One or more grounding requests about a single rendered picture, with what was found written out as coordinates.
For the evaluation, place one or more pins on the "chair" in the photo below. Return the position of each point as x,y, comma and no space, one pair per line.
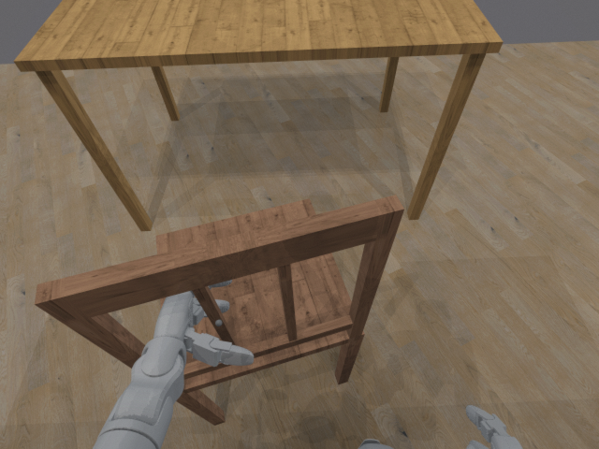
287,298

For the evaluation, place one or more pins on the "robot left hand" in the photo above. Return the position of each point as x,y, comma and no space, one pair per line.
183,310

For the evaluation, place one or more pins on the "table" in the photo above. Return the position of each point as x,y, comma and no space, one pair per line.
94,34

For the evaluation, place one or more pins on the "robot right hand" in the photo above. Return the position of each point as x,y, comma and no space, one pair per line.
492,429

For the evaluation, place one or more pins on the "left robot forearm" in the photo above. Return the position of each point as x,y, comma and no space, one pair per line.
141,415

